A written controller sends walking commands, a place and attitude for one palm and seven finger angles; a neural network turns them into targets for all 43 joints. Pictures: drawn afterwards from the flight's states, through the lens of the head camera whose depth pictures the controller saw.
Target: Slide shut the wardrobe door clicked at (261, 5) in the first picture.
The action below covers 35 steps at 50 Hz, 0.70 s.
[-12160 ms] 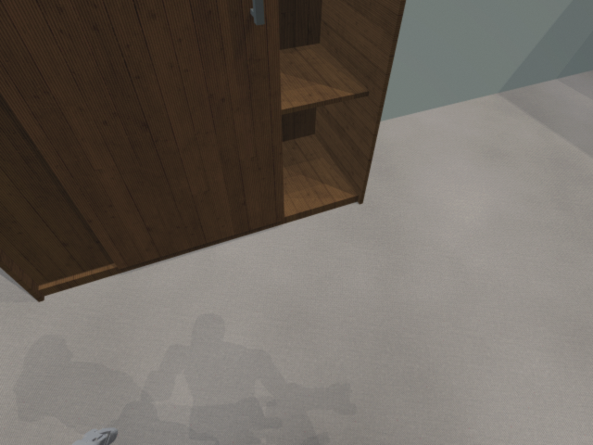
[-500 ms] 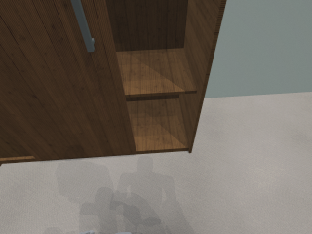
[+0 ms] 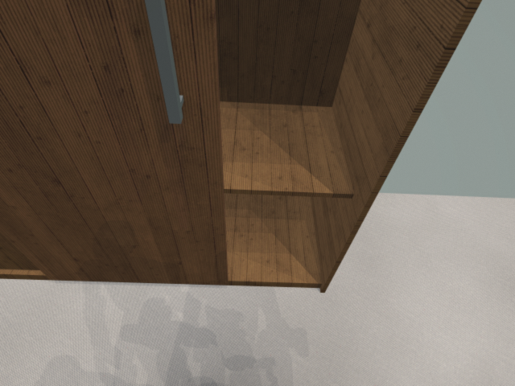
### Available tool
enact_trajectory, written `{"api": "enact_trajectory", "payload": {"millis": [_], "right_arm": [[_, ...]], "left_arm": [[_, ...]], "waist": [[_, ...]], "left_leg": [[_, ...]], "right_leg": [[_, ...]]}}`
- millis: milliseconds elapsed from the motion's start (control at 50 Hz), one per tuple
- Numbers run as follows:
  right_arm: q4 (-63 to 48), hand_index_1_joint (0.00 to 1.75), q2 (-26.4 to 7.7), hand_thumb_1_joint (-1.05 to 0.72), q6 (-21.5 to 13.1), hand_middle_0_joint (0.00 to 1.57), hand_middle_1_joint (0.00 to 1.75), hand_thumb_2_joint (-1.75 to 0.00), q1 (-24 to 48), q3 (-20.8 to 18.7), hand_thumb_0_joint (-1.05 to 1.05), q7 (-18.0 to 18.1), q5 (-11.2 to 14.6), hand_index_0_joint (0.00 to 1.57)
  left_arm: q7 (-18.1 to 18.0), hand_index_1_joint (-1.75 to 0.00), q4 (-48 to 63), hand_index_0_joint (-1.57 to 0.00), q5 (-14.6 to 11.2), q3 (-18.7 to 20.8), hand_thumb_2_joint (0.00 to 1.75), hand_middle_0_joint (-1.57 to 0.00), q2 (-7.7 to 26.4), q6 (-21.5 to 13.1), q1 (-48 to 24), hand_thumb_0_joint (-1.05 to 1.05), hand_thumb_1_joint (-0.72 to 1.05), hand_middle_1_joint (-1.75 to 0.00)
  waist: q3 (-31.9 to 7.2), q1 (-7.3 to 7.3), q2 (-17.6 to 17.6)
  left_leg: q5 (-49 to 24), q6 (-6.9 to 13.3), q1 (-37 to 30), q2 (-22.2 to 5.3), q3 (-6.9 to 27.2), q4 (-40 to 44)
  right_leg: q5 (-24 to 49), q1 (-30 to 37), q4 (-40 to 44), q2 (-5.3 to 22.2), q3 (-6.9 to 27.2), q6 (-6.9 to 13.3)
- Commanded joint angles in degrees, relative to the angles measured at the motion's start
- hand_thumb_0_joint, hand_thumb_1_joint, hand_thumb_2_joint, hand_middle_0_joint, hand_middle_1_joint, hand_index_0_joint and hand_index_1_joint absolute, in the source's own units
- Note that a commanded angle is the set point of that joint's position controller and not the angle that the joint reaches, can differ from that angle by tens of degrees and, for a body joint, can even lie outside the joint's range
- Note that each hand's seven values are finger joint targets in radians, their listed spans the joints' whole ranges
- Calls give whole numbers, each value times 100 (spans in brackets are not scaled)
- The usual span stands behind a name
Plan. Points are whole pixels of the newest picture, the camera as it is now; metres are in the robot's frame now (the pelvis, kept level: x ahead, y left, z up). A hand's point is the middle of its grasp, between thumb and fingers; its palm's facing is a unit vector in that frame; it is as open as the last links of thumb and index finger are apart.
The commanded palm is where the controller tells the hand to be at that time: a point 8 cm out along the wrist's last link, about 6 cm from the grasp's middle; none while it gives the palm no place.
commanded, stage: come to a stop and stand still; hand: left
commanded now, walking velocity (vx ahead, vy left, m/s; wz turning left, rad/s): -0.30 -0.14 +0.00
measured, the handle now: (164, 30) +0.54 +0.21 +0.27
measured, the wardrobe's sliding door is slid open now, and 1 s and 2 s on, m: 0.38 0.38 0.38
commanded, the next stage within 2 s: look again from close up in 1.42 s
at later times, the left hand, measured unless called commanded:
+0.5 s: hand out of the picture +0.10 +0.15 -0.15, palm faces +0.07 -0.96 -0.28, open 7.4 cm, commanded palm none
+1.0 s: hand out of the picture -0.05 +0.16 -0.17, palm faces +0.06 -0.98 -0.18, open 7.4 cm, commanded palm none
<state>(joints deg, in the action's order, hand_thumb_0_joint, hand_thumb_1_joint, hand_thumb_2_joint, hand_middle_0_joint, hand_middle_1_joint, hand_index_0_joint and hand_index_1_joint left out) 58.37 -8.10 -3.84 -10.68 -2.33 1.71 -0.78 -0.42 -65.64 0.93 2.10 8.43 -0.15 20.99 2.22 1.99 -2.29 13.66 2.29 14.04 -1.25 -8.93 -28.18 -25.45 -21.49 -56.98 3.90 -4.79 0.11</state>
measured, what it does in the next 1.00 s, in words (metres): steps on the spot: right foot, then left foot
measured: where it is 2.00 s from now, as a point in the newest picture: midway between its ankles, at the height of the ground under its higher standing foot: outside the picture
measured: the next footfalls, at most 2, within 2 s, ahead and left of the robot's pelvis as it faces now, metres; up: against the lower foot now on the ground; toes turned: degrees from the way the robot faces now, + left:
right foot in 0.22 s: +0.05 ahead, -0.13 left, +0.00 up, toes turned -2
left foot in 0.66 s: +0.00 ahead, +0.12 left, +0.00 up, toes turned +2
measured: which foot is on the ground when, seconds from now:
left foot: down 0.00-0.24, up 0.26-0.64, down 0.66-1.00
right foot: up 0.00-0.20, down 0.22-1.00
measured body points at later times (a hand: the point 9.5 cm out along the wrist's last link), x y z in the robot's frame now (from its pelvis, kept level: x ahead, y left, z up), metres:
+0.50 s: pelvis +0.02 -0.04 +0.00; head +0.06 -0.07 +0.45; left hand +0.09 +0.20 -0.13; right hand +0.07 -0.28 -0.17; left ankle -0.04 +0.10 -0.67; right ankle +0.07 -0.13 -0.74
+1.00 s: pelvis -0.01 +0.00 +0.01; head +0.00 -0.01 +0.45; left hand -0.05 +0.21 -0.16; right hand -0.01 -0.22 -0.16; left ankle -0.04 +0.12 -0.74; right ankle +0.01 -0.12 -0.74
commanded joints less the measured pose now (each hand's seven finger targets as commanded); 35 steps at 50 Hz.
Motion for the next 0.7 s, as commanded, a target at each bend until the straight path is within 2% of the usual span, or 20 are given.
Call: {"api": "enact_trajectory", "payload": {"millis": [0,100,140,160,180,200,220,240,260,280,320,360,500,540,580,600,620,640,660,680], "right_arm": [[19,30,-608,-90,59,20,30,-90,-272,46,0,100,0,20],[103,30,-887,-90,294,20,30,-90,-242,-139,0,122,1,20],[83,30,-963,-90,365,20,30,-90,-231,-204,0,120,-21,20],[61,30,-974,-90,401,20,30,-90,-157,-233,0,109,-24,20],[28,30,-924,-90,435,20,30,-90,-163,-249,0,96,-17,20],[-18,30,-775,-90,463,20,30,-90,-244,-262,0,74,9,20],[-43,30,-587,-90,494,20,30,-90,-478,-245,0,29,33,20],[-86,30,-436,-90,576,20,30,-90,-419,-214,0,33,55,20],[-124,30,-491,-90,646,20,30,-90,-209,-225,0,53,54,20],[-104,30,-489,-90,666,20,30,-90,-201,-226,0,49,51,20],[-42,30,-534,-90,675,20,30,-90,-324,-219,0,8,37,20],[-102,30,-574,-90,691,20,30,-90,-235,-207,0,-39,12,20],[-251,30,-577,-90,615,20,30,-90,-176,-136,0,-130,17,20],[-220,30,-517,-90,550,20,30,-90,-368,-93,0,-127,24,20],[-35,30,-459,-90,480,20,30,-90,-855,-45,0,-106,24,20],[41,30,-545,-90,443,20,30,-90,-1045,-35,0,-93,21,20],[-7,30,-773,-90,414,20,30,-90,-984,-57,0,-87,-21,20],[-149,30,-1104,-90,409,20,30,-90,-756,-91,0,-55,-59,20],[-243,30,-1162,-90,415,20,30,-90,-350,-76,0,-24,-61,20],[-220,30,-1055,-90,384,20,30,-90,-95,-35,0,-13,-48,20]], "left_arm": [[-113,-30,206,-20,-23,-48,90,-20,17,-7,391,0,90,-30],[-137,-30,451,-20,29,31,90,-20,378,156,0,0,90,-30],[-134,-30,573,-20,36,104,90,-20,504,160,-40,0,90,-30],[-136,-30,603,-20,40,124,90,-20,536,152,28,0,90,-30],[-139,-30,631,-20,52,150,90,-20,648,119,42,0,90,-30],[-153,-30,692,-20,79,181,90,-20,891,75,-5,0,90,-30],[-158,-30,747,-20,86,205,90,-20,1132,35,-124,0,90,-30],[-169,-30,754,-20,45,255,90,-20,1307,-9,-41,0,90,-30],[-195,-30,775,-20,37,250,90,-20,1261,11,-76,0,90,-30],[-218,-30,852,-20,50,247,90,-20,1208,31,-384,0,90,-30],[-266,-30,1012,-20,47,283,90,-20,1148,49,-738,0,90,-30],[-264,-30,1086,-20,60,282,90,-20,1162,38,-772,0,90,-30],[-204,-30,1111,-20,111,347,90,-20,1342,54,-701,0,90,-30],[-192,-30,1104,-20,111,350,90,-20,1347,68,-765,0,90,-30],[-174,-30,1075,-20,53,310,90,-20,1251,105,-947,0,90,-30],[-164,-30,1084,-20,12,261,90,-20,1106,132,-1038,0,90,-30],[-134,-30,1105,-20,-17,204,90,-20,853,163,-977,0,90,-30],[-98,-30,1172,-20,-37,150,90,-20,606,182,-942,0,90,-30],[-74,-30,1129,-20,-8,136,90,-20,597,186,-965,0,90,-30],[-78,-30,984,-20,48,120,90,-20,586,217,-976,0,90,-30]], "waist": [[-410,-21,637],[-99,-143,1055],[-6,-85,1026],[-32,-13,1017],[-138,-12,794],[-248,-55,169],[-395,-172,-488],[-618,-21,-1114],[-649,93,-968],[-540,-35,-614],[-602,-108,-322],[-553,-47,-527],[-574,101,-877],[-603,24,-826],[-551,-211,-758],[-411,-302,-405],[-256,-259,516],[118,-168,1289],[365,-67,1316],[526,-38,1554]], "left_leg": [[-4239,656,-555,-1479,843,974],[-4006,619,-548,-1539,939,682],[-3800,541,-392,-1537,1029,454],[-3489,437,-374,-1452,962,256],[-2919,244,-262,-1212,845,-51],[-1922,-34,-33,-733,565,-550],[-446,-250,260,-205,278,-1254],[1865,-354,551,130,385,-2149],[2334,-311,640,113,880,-2952],[2099,-322,875,107,1076,-3502],[1644,-392,1138,30,1164,-3808],[1454,-475,1133,50,1129,-3562],[1343,-441,670,66,859,-1836],[1122,-394,267,92,727,-995],[312,-325,-661,158,590,242],[155,-279,-991,0,746,692],[547,-80,-770,-573,1582,1224],[1114,216,103,-1269,2315,1739],[1652,438,930,-1446,2588,2060],[1720,437,1218,-1318,2419,2200]], "right_leg": [[589,188,960,176,285,-220],[789,312,1702,23,64,-186],[985,468,1991,2,105,-118],[1380,590,2291,24,107,-96],[2462,831,2667,127,234,-56],[4046,1029,2769,548,760,125],[5478,1215,2908,1245,1327,523],[6447,1378,3267,1824,1807,1077],[6264,1188,3403,1982,1930,1324],[5855,1208,3377,1847,1782,1407],[5265,1369,3341,1625,1389,1252],[4841,1343,3449,1516,1296,1117],[2580,1381,3940,1381,1505,1043],[2015,1207,3943,1266,1446,944],[1088,570,3848,957,1208,599],[451,139,3646,713,1035,386],[163,-120,3115,280,730,154],[362,-21,2672,-56,240,-52],[527,368,2298,-140,171,-115],[571,622,1989,-99,250,-109]]}}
